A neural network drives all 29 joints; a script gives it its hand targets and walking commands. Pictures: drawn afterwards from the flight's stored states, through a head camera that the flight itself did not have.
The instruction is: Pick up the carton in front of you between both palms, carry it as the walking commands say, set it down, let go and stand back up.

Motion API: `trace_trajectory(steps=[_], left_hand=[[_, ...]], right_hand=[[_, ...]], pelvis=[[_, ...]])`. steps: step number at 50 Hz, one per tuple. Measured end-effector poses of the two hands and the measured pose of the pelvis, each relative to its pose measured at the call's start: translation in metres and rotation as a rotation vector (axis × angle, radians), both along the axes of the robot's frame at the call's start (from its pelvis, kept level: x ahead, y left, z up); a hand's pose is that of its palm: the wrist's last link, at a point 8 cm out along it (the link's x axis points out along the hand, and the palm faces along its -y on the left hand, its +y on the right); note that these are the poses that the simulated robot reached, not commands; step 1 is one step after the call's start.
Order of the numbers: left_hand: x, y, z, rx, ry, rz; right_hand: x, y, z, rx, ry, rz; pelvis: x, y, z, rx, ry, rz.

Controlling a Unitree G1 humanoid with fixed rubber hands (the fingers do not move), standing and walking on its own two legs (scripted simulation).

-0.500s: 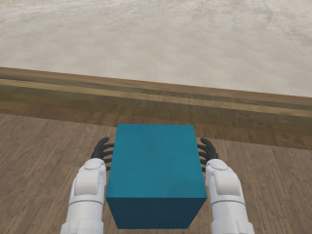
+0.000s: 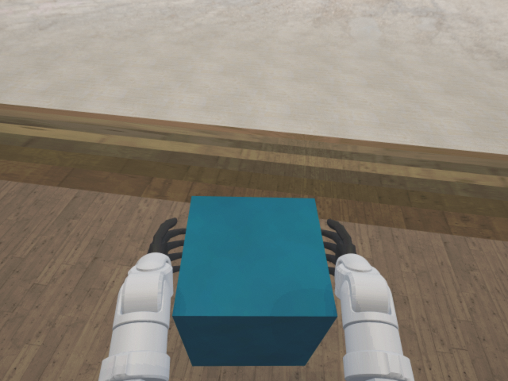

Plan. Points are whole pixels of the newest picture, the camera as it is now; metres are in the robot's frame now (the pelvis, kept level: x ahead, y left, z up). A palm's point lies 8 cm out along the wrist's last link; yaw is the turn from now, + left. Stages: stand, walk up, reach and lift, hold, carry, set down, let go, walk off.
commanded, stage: hold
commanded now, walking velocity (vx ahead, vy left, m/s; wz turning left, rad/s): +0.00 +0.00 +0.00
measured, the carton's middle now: (251, 285) +0.29 +0.00 -0.03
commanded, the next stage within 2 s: carry in 0.44 s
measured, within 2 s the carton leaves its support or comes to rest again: neither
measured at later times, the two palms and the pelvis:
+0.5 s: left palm (160, 262) +0.29 +0.15 +0.05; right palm (344, 263) +0.29 -0.15 +0.05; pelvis +0.01 +0.00 +0.00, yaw +0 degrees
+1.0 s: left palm (170, 187) +0.43 +0.15 +0.08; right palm (329, 187) +0.43 -0.15 +0.08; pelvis +0.17 +0.00 -0.01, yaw +2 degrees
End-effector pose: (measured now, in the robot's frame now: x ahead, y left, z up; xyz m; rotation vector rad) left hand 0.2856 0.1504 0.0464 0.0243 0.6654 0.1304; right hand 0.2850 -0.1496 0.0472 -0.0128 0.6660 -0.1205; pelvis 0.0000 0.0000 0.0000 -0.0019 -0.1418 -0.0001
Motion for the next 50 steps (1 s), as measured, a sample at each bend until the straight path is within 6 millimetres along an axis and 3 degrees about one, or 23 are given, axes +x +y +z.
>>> trace_trajectory(steps=[22, 30, 39, 44, 50], left_hand=[[-0.001, -0.001, -0.002, 0.014, 0.009, -0.009], [0.015, 0.002, 0.008, -0.007, -0.029, 0.014], [0.061, 0.022, 0.027, -0.017, -0.006, 0.029], [0.1, 0.009, 0.033, -0.05, 0.024, 0.031], [0.143, 0.003, 0.03, -0.054, 0.052, 0.056]], right_hand=[[-0.001, 0.0, -0.002, -0.016, 0.008, 0.009], [0.017, 0.002, 0.008, 0.004, -0.029, 0.0], [0.063, 0.022, 0.026, 0.029, -0.006, -0.014], [0.093, 0.01, 0.029, 0.044, 0.024, -0.046], [0.147, 0.004, 0.032, 0.059, 0.053, -0.043]], pelvis=[[0.006, 0.0, 0.001, 0.001, 0.019, -0.001], [0.021, 0.001, -0.005, -0.001, 0.142, 0.018], [0.075, 0.016, -0.007, 0.001, 0.221, -0.012], [0.115, 0.009, -0.005, -0.025, 0.234, -0.01], [0.171, 0.001, -0.006, -0.012, 0.243, 0.038]])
